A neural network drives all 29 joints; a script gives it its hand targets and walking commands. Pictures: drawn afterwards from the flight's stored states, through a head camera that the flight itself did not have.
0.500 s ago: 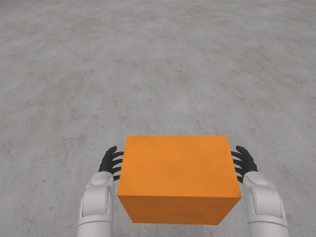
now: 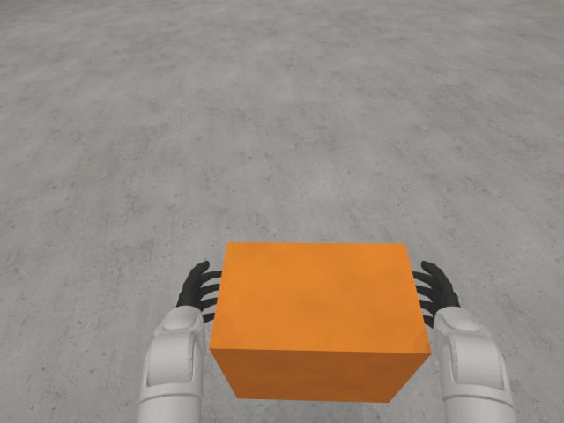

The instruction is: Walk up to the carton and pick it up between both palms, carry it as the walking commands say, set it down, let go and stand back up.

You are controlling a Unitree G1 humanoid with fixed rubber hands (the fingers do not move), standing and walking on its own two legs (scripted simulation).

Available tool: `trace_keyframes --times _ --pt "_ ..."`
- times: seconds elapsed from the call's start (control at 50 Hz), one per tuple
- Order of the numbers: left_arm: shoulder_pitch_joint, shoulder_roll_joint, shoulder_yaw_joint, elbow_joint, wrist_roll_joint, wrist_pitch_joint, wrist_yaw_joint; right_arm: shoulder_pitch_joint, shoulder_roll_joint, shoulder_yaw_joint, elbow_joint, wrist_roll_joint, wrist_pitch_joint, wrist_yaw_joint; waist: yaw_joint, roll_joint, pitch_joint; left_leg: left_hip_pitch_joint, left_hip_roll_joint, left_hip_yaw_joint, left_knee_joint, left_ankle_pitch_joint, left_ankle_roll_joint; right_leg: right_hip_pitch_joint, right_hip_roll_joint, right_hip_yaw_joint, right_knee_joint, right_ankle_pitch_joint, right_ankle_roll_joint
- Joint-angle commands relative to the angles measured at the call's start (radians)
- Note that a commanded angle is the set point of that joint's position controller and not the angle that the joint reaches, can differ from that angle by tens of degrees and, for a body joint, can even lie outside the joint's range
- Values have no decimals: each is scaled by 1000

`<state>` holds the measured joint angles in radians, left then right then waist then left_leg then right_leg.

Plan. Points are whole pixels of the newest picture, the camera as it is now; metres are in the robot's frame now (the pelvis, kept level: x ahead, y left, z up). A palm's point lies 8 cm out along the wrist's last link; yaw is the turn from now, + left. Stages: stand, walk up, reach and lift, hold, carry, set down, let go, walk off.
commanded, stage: carry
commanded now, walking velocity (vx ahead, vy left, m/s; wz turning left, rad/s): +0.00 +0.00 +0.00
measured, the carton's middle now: (313, 328) +0.30 +0.00 -0.05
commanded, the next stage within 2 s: none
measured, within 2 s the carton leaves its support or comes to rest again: neither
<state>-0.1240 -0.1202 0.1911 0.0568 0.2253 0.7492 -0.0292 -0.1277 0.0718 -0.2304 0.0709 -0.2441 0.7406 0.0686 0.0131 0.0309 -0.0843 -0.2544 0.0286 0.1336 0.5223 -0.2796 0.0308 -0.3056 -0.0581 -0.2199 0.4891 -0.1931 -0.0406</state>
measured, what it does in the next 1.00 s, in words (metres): lifts its right foot, turning right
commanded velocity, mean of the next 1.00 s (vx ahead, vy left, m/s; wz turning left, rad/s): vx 0.00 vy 0.00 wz -0.44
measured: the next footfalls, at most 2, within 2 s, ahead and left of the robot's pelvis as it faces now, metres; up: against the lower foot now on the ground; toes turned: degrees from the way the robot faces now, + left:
right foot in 1.20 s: -0.05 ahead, -0.14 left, +0.00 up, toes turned -32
left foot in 1.48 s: +0.04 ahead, +0.05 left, +0.00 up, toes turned -28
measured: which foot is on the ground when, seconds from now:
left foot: down 0.00-1.00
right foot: down 0.00-0.92, up 0.94-1.00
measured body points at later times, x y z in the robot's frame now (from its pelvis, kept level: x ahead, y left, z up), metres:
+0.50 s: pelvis -0.01 +0.01 +0.00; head -0.03 +0.00 +0.45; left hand +0.28 +0.17 +0.05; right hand +0.27 -0.19 +0.04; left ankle +0.00 +0.09 -0.74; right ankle +0.05 -0.09 -0.74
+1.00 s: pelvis -0.03 +0.01 -0.01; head -0.02 +0.01 +0.44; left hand +0.27 +0.10 +0.06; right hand +0.16 -0.24 +0.06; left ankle +0.00 +0.11 -0.74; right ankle +0.00 -0.09 -0.70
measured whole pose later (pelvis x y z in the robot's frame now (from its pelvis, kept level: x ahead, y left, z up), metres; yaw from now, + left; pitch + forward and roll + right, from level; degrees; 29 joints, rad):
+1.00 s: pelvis -0.03 +0.01 -0.01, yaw -17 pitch +4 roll -1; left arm -0.04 -0.09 0.16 -0.43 0.09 1.18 0.02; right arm -0.06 0.09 -0.19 -0.40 -0.10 1.17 0.00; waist -0.01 0.01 -0.08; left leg -0.35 0.12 0.24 0.61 -0.31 0.02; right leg -0.58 0.03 -0.07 0.84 -0.38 0.00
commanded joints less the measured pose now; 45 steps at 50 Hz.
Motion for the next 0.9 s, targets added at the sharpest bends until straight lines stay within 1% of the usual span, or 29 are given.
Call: trace_keyframes --times 0.0,0.28,0.3,0.34,0.42,0.46,0.52,0.58,0.62,0.66,0.68,0.7,0.72,0.74,0.76,0.78,0.8,0.82,0.84,0.86,0.88 --pt "-513 -813 -682 -106 -302 -53 -247 -503 785 650 -81 267 -39 209 -1 -35 -244 55 107 -128 -77 163 4 107 -114 141 -84 85 11" --pt "-521 -817 -687 -105 -308 -58 -248 -507 782 645 -72 264 -45 212 -2 -32 -243 55 109 -127 -82 163 9 96 -113 145 -78 76 14" --pt "-525 -819 -694 -115 -316 -58 -248 -509 783 648 -80 267 -44 211 -3 -31 -243 58 111 -123 -84 161 7 91 -112 149 -77 80 12" --pt "-520 -826 -722 -165 -346 -43 -246 -509 787 665 -137 288 -29 206 -6 -35 -249 63 119 -112 -83 160 0 83 -110 156 -69 93 11" --pt "-469 -799 -754 -240 -379 18 -232 -455 770 681 -210 310 35 185 -14 -39 -265 70 146 -92 -60 159 -7 42 -106 173 -13 126 14" --pt "-447 -778 -758 -259 -383 49 -224 -425 754 680 -222 312 67 175 -17 -24 -256 68 168 -93 -66 152 -6 8 -93 174 22 122 19" --pt "-448 -766 -772 -306 -409 96 -212 -418 745 692 -266 334 111 163 -19 9 -222 48 213 -99 -96 134 5 -44 -57 155 80 91 30" --pt "-452 -761 -794 -369 -452 147 -198 -420 748 722 -340 371 161 150 -21 30 -207 27 256 -89 -101 125 18 -69 -30 146 131 61 31" --pt "-446 -753 -804 -415 -478 186 -187 -421 749 747 -402 402 201 140 -22 28 -212 9 269 -65 -77 100 16 -66 -26 154 153 78 24" --pt "-435 -741 -812 -457 -500 232 -176 -422 751 777 -466 437 248 131 -22 -3 -223 -25 256 -23 -27 42 -6 -45 -39 185 152 151 8" --pt "-428 -735 -817 -477 -508 257 -171 -423 754 795 -499 457 273 126 -23 -36 -231 -48 236 5 17 0 -25 -28 -57 222 138 209 -5" --pt "-417 -729 -821 -493 -513 283 -167 -426 761 813 -528 477 300 124 -23 -88 -243 -77 206 37 85 -45 -48 -7 -91 288 106 263 -25" --pt "-395 -727 -823 -503 -511 310 -165 -428 769 832 -552 496 327 123 -18 -156 -261 -115 163 57 180 -97 -75 17 -147 401 50 296 -56" --pt "-369 -732 -824 -514 -507 337 -164 -437 775 852 -574 516 354 125 -11 -213 -267 -170 115 51 267 -178 -98 35 -204 526 -11 307 -92" --pt "-358 -741 -826 -534 -505 361 -162 -445 777 868 -585 535 379 128 -4 -231 -269 -212 85 32 308 -265 -111 45 -230 588 -54 290 -116" --pt "-369 -747 -834 -562 -508 380 -159 -448 779 876 -590 547 399 131 -2 -213 -283 -234 79 2 323 -304 -113 63 -231 599 -69 259 -126" --pt "-382 -749 -837 -582 -511 395 -157 -445 782 876 -589 554 414 132 -1 -193 -297 -237 76 -18 305 -301 -111 72 -220 590 -72 237 -124" --pt "-388 -752 -837 -592 -513 405 -156 -441 784 871 -587 557 424 133 -2 -182 -307 -208 69 -26 262 -271 -107 55 -204 574 -82 212 -110" --pt "-399 -754 -838 -600 -514 411 -156 -442 786 863 -585 557 430 133 -3 -178 -318 -148 57 -23 197 -230 -101 21 -181 545 -94 175 -86" --pt "-404 -760 -839 -600 -514 415 -155 -440 789 856 -585 555 431 133 -7 -174 -321 -52 43 -9 112 -197 -92 -42 -143 506 -110 142 -49" --pt "-436 -764 -847 -610 -517 415 -154 -441 798 850 -586 549 427 133 -17 -148 -313 50 40 13 17 -161 -79 -109 -93 439 -123 78 2"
